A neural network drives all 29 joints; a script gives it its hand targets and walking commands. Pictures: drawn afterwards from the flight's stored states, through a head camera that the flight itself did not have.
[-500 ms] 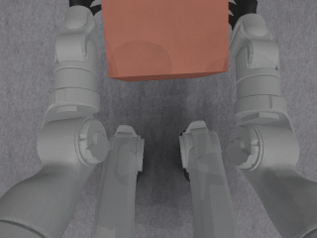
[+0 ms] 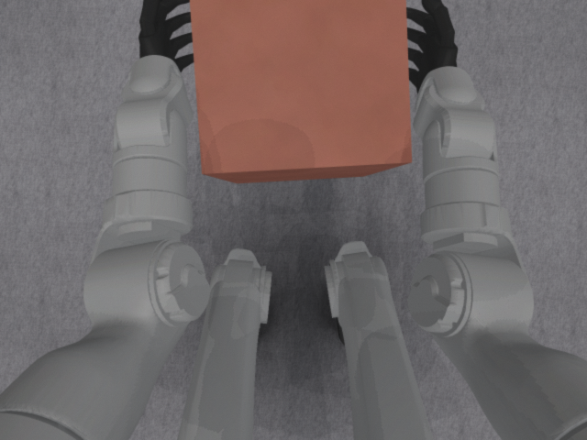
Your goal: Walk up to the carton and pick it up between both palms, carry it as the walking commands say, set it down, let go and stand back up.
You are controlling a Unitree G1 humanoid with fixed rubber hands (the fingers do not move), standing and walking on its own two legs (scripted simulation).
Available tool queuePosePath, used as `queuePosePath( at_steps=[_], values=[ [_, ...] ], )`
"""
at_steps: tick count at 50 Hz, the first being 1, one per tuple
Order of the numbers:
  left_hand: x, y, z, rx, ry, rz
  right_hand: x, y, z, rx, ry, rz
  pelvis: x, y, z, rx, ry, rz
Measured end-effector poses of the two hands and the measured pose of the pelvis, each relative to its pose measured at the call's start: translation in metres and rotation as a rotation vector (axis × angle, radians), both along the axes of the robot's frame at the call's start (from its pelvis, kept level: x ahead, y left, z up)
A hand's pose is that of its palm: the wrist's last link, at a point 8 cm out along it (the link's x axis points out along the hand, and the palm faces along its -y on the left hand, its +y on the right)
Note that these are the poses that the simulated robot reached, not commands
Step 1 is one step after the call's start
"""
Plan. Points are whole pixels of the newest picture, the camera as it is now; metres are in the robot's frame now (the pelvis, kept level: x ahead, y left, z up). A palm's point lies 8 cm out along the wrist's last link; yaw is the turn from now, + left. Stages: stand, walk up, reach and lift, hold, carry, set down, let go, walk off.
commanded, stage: reach and lift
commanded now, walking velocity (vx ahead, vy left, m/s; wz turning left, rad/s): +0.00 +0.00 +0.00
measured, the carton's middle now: (298, 88) +0.53 -0.02 -0.15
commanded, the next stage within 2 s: none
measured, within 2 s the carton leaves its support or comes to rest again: neither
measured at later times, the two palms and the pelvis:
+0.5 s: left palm (129, 48) +0.51 +0.14 +0.00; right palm (465, 62) +0.49 -0.17 +0.00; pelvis +0.01 +0.00 +0.06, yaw +0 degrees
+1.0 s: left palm (79, 29) +0.49 +0.14 +0.07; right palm (512, 48) +0.47 -0.17 +0.07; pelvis +0.03 +0.00 +0.12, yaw +0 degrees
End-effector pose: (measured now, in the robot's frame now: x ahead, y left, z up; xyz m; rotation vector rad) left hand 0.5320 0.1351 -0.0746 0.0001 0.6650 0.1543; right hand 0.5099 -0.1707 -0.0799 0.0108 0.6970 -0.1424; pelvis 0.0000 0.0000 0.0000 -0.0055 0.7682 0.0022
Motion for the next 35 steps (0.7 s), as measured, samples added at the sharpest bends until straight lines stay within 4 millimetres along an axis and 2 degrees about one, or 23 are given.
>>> queuePosePath(
  at_steps=[35],
  values=[
    [-0.029, 0.004, 0.105, -0.004, 0.0, 0.005, -0.029, 0.004, 0.104, 0.01, -0.001, -0.009, 0.017, 0.001, 0.079, 0.001, -0.077, -0.002]
  ],
)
